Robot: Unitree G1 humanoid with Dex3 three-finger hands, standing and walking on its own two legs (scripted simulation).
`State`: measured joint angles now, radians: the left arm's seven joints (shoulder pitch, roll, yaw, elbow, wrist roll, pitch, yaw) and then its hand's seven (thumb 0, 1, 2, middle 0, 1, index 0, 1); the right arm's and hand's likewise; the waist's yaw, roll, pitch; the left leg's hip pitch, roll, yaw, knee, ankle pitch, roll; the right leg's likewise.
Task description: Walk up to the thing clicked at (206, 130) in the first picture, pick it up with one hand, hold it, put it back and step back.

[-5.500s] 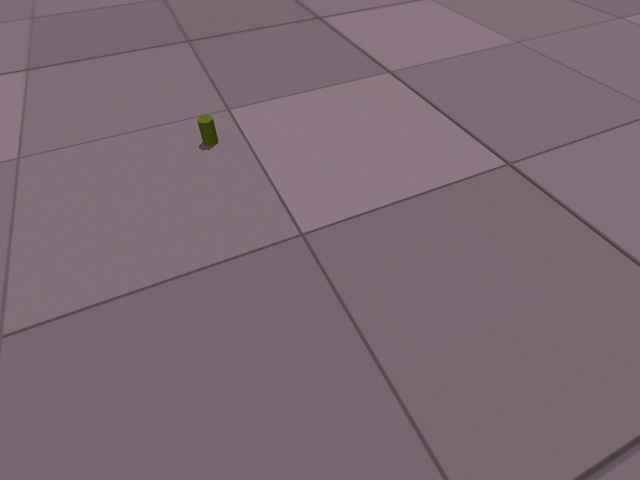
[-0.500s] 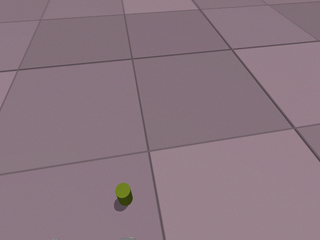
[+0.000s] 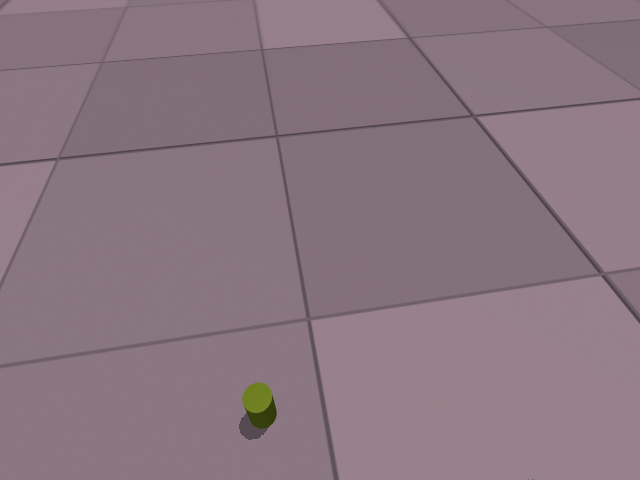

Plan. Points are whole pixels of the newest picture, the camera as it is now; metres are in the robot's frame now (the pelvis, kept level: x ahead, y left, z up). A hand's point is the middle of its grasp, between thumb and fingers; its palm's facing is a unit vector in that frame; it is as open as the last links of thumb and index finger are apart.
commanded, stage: walk up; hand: left
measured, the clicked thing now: (260, 406) +0.44 +0.21 -0.71
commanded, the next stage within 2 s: stand in 0.60 s
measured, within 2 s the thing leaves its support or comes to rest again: neither
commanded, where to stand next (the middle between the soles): +0.08 +0.00 m, yaw +0 degrees
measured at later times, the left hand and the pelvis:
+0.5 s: hand out of the picture +0.08 +0.25 -0.15, palm faces +0.00 -0.94 -0.34, open 7.4 cm; pelvis +0.01 -0.01 +0.00, yaw +0 degrees
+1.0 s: hand out of the picture +0.10 +0.24 -0.15, palm faces -0.01 -0.94 -0.35, open 7.4 cm; pelvis +0.03 -0.02 +0.00, yaw +0 degrees
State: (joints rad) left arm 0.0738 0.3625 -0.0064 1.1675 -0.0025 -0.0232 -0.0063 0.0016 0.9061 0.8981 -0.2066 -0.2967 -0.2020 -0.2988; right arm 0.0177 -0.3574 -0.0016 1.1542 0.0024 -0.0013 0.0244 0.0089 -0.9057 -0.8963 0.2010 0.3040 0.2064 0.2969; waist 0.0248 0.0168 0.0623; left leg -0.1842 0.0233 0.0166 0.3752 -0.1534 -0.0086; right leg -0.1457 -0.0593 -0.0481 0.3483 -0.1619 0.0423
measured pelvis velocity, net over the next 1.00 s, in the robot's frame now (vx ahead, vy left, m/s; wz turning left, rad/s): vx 0.03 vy -0.02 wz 0.00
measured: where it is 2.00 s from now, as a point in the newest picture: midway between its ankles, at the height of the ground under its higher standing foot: outside the picture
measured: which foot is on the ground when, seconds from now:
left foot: down 0.00-1.00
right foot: down 0.00-1.00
